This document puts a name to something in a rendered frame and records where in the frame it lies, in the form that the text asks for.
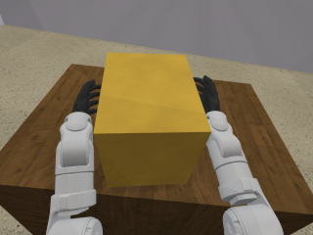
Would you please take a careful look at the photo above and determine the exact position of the robot right upper arm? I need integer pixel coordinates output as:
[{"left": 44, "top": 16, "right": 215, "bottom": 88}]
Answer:
[{"left": 223, "top": 204, "right": 283, "bottom": 235}]

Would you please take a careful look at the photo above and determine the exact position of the carton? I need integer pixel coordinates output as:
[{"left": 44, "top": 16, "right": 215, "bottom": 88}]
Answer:
[{"left": 93, "top": 52, "right": 212, "bottom": 188}]

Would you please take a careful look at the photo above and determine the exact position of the left robot hand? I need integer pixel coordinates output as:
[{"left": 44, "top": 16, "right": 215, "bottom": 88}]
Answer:
[{"left": 71, "top": 79, "right": 102, "bottom": 116}]

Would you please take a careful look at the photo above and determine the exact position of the right robot hand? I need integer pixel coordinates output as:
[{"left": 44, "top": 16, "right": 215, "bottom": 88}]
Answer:
[{"left": 193, "top": 75, "right": 221, "bottom": 114}]

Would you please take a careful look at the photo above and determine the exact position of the robot left upper arm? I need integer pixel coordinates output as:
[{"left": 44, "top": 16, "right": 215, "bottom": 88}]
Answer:
[{"left": 48, "top": 216, "right": 103, "bottom": 235}]

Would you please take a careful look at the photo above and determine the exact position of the pedestal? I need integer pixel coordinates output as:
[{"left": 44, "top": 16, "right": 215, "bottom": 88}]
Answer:
[{"left": 0, "top": 64, "right": 313, "bottom": 235}]

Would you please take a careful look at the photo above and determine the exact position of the robot left forearm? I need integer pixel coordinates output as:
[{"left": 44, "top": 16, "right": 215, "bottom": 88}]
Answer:
[{"left": 46, "top": 112, "right": 97, "bottom": 235}]

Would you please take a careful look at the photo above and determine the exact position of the robot right forearm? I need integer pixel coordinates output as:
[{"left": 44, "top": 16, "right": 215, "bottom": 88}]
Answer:
[{"left": 206, "top": 111, "right": 284, "bottom": 235}]

